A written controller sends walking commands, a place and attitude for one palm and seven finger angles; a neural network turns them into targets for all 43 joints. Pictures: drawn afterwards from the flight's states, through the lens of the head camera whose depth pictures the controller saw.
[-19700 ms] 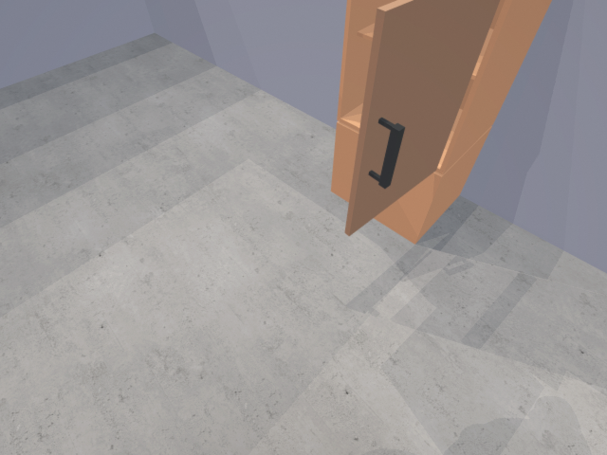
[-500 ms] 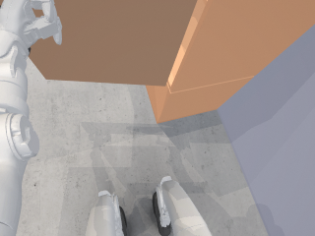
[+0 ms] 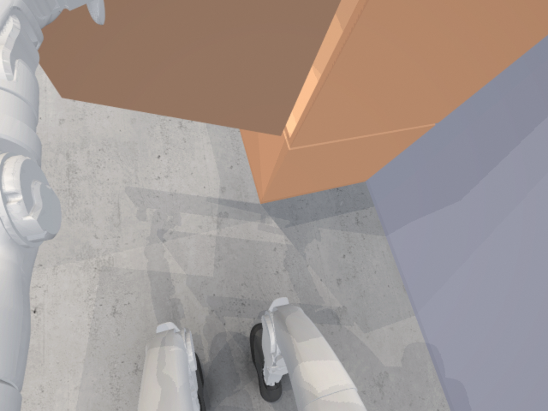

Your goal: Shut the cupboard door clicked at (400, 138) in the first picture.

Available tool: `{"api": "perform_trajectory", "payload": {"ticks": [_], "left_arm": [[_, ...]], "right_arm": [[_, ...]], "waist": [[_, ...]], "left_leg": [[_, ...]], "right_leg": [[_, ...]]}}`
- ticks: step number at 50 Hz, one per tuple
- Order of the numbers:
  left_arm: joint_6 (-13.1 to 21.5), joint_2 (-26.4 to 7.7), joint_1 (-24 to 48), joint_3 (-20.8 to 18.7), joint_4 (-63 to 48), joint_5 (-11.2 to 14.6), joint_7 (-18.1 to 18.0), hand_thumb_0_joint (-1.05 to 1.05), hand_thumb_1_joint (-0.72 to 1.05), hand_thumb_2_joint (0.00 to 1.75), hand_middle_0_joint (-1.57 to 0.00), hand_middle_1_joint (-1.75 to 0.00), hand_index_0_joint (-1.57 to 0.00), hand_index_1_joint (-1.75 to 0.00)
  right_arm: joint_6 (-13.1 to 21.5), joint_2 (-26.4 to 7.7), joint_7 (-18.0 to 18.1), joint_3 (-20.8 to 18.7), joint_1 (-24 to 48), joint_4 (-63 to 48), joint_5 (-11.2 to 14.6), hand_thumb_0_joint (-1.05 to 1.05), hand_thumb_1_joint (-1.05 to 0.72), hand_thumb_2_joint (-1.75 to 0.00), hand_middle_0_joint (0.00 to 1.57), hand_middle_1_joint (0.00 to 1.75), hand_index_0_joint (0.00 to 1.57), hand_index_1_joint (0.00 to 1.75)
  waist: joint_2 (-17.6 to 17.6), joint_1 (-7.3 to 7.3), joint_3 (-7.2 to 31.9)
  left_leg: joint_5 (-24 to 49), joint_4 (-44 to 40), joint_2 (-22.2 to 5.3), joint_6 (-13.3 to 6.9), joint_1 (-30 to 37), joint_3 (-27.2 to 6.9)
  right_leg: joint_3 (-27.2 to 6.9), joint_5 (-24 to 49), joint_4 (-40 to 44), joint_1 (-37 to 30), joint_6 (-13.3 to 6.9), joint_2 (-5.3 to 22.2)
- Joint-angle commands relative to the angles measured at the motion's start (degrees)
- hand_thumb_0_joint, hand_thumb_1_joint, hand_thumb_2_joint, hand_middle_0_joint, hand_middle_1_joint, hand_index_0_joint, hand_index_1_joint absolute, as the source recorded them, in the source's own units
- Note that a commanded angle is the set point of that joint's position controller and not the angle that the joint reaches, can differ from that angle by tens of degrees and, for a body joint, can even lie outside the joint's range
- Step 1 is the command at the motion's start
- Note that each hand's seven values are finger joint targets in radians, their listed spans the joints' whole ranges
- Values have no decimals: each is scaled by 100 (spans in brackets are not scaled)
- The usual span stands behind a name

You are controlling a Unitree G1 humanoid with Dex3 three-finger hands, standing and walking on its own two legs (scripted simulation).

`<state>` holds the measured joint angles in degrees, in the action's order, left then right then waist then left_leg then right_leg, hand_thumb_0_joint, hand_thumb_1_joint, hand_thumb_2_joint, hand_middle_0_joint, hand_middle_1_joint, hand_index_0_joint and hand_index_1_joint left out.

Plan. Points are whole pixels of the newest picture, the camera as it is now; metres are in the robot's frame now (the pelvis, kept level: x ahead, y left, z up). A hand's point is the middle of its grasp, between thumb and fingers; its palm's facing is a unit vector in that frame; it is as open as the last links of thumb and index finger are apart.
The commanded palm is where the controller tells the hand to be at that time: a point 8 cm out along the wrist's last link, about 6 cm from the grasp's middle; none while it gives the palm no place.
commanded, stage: pull the fist back off the door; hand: left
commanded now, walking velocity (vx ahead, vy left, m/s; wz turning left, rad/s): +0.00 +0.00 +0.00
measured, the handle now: out of the picture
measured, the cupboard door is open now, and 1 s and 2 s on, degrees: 69 66 66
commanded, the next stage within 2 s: draw the hand back to the body in 0.82 s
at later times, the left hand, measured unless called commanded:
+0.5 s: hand out of the picture +0.60 +0.12 +0.11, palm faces +0.05 -1.00 -0.07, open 3.1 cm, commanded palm +0.55 +0.15 +0.10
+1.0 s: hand (112, 40) +0.54 +0.11 +0.10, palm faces +0.03 -1.00 -0.02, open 3.1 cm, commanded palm +0.49 +0.16 +0.11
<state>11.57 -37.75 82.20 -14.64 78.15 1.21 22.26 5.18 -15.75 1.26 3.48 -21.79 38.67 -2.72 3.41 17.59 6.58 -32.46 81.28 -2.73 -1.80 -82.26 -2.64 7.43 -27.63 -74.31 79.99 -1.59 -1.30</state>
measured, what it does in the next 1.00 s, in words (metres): stands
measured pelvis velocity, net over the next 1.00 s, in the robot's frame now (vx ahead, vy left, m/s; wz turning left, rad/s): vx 0.03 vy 0.00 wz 0.04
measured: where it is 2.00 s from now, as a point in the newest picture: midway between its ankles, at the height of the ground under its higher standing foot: (231, 389)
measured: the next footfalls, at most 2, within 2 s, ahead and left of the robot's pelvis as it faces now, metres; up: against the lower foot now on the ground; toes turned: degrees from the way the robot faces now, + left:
none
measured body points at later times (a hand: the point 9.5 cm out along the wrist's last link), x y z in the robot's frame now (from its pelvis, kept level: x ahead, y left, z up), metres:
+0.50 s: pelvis +0.02 -0.01 +0.03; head +0.20 +0.00 +0.45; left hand +0.59 +0.17 +0.11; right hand -0.04 -0.25 -0.07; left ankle +0.03 +0.10 -0.59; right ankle +0.06 -0.11 -0.59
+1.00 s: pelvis +0.03 +0.00 +0.04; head +0.16 +0.01 +0.47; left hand +0.53 +0.16 +0.11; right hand +0.08 -0.26 -0.08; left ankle +0.03 +0.10 -0.59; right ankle +0.06 -0.11 -0.59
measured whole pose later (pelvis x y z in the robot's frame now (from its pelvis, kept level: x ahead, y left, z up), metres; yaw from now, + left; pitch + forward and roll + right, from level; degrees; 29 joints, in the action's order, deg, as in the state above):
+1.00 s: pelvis +0.03 +0.00 +0.04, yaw +2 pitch +25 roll -2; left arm 28.1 -16.1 53.8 -15.6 67.1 1.0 -1.1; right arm -2.8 -13.5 -3.7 0.2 -17.9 34.6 -2.7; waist 2.9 10.5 8.5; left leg -31.5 70.3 -1.2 -1.6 -64.2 0.8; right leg 3.8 -28.3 -67.5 64.5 -1.2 -0.2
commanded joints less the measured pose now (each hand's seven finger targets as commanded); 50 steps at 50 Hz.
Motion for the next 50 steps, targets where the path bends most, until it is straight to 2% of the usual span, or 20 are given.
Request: {"api": "perform_trajectory", "payload": {"ticks": [1,4,6,7,9,11,14,15,17,20,22,23,27,29,32,36,43,47,48,50], "left_arm": [[287,-75,3005,-780,-1181,211,-1897,0,90,90,-130,-150,-130,-150],[722,-130,2888,-587,-1682,-537,-2749,0,90,90,-130,-150,-130,-150],[999,-304,2686,-441,-1882,-1015,-2834,0,90,90,-130,-150,-130,-150],[1048,-270,2644,-321,-1906,-1105,-2789,0,90,90,-130,-150,-130,-150],[982,-401,2502,-393,-1717,-1025,-2564,0,90,90,-130,-150,-130,-150],[820,-448,2431,-557,-1521,-707,-2306,0,90,90,-130,-150,-130,-150],[786,-925,2126,-1182,-1657,-249,-2115,0,90,90,-130,-150,-130,-150],[907,-1105,1948,-1409,-1830,-174,-2107,0,90,90,-130,-150,-130,-150],[1181,-925,1401,-1352,-1963,-218,-2136,0,90,90,-130,-150,-130,-150],[1448,-623,492,-1170,-1770,-388,-2166,0,90,90,-130,-150,-130,-150],[1396,-15,155,-716,-1546,-372,-2078,0,90,90,-130,-150,-130,-150],[1352,65,24,-691,-1507,-314,-2020,0,90,90,-130,-150,-130,-150],[1380,830,110,-261,-2011,145,-1755,0,90,90,-130,-150,-130,-150],[1572,787,185,-384,-2499,327,-1749,0,90,90,-130,-150,-130,-150],[1945,959,249,-213,-2996,318,-1867,0,90,90,-130,-150,-130,-150],[2200,1349,69,131,-3104,105,-2149,0,90,90,-130,-150,-130,-150],[1947,1324,-234,22,-2127,-64,-2441,0,90,90,-130,-150,-130,-150],[2082,1195,-323,-187,-2101,25,-2418,0,90,90,-130,-150,-130,-150],[2132,1039,-597,-358,-2310,75,-2381,0,90,90,-130,-150,-130,-150],[2217,790,-1115,-508,-2840,121,-2256,0,90,90,-130,-150,-130,-150]], "right_arm": [[29,-1056,-163,-313,-1724,-153,-204,0,-90,-90,20,30,20,30],[-61,-997,-457,-372,-1848,-221,-357,0,-90,-90,20,30,20,30],[-188,-1029,-598,-445,-1922,-248,-377,0,-90,-90,20,30,20,30],[-263,-1030,-638,-460,-1928,-250,-346,0,-90,-90,20,30,20,30],[-374,-1054,-642,-465,-1948,-275,-272,0,-90,-90,20,30,20,30],[-437,-1063,-583,-445,-1916,-335,-189,0,-90,-90,20,30,20,30],[-427,-1011,-470,-402,-1847,-462,-99,0,-90,-90,20,30,20,30],[-393,-992,-458,-386,-1835,-498,-106,0,-90,-90,20,30,20,30],[-366,-894,-480,-400,-1795,-517,-107,0,-90,-90,20,30,20,30],[-403,-846,-544,-445,-1791,-515,-118,0,-90,-90,20,30,20,30],[-454,-854,-564,-496,-1715,-504,-78,0,-90,-90,20,30,20,30],[-484,-875,-558,-528,-1733,-500,-55,0,-90,-90,20,30,20,30],[-546,-890,-499,-640,-1592,-507,23,0,-90,-90,20,30,20,30],[-534,-883,-469,-682,-1479,-487,20,0,-90,-90,20,30,20,30],[-533,-842,-447,-718,-1347,-428,9,0,-90,-90,20,30,20,30],[-575,-811,-459,-775,-1180,-341,-6,0,-90,-90,20,30,20,30],[-765,-832,-419,-712,-921,-435,5,0,-90,-90,20,30,20,30],[-746,-807,-402,-681,-786,-530,-13,0,-90,-90,20,30,20,30],[-743,-808,-408,-687,-759,-619,11,0,-90,-90,20,30,20,30],[-754,-811,-394,-693,-705,-803,52,0,-90,-90,20,30,20,30]], "waist": [[1300,451,3258],[1740,291,3819],[1868,225,4174],[1833,235,4173],[1426,266,4012],[1064,283,3870],[684,55,3881],[752,-82,4001],[772,-245,4003],[485,-317,3456],[305,-211,3026],[128,-221,2925],[269,-191,3086],[394,-311,3330],[814,-411,3610],[963,-420,3596],[148,-384,2806],[77,-486,3013],[11,-660,3207],[271,-957,3788]], "left_leg": [[1881,-1022,-90,0,3176,-715],[2394,-927,-51,60,3468,-607],[2818,-915,-47,97,3802,-599],[2818,-985,-46,104,3878,-598],[2483,-1107,-13,36,3531,-499],[2077,-1211,52,-30,3062,-392],[1834,-1337,109,-77,2434,-190],[1898,-1357,111,-72,2443,-150],[2195,-1376,115,-51,2546,-94],[2211,-1427,117,-61,2351,26],[2021,-1485,125,-64,2308,93],[1935,-1526,139,-65,2288,100],[2158,-1680,182,-35,3089,27],[2326,-1647,198,-18,3342,37],[2803,-1648,189,45,4031,-64],[3160,-1637,151,107,4589,-156],[2455,-1807,234,63,3695,-93],[2442,-1764,264,53,3568,-45],[2416,-1818,277,51,3563,12],[2778,-1993,276,89,4019,35]], "right_leg": [[-309,950,855,-797,12,-158],[-353,1165,807,-1015,9,-126],[-365,1386,789,-1151,-15,-124],[-364,1429,845,-1269,-21,-140],[-420,1451,1013,-1789,7,-166],[-506,1406,1180,-2255,39,-184],[-743,1581,1368,-3184,59,-163],[-771,1697,1340,-3325,51,-161],[-776,2068,1276,-3454,35,-147],[-808,2295,1312,-3606,43,-131],[-804,2143,1430,-3426,67,-119],[-812,2075,1494,-3484,71,-121],[-678,2126,1572,-3198,75,-114],[-703,2268,1556,-3297,76,-101],[-614,2425,1432,-3052,43,-80],[-533,2375,1372,-2667,36,-62],[-552,2091,1452,-2937,59,-50],[-616,2187,1407,-3136,52,-41],[-656,2244,1439,-3424,48,-42],[-659,2558,1424,-3855,9,-41]]}}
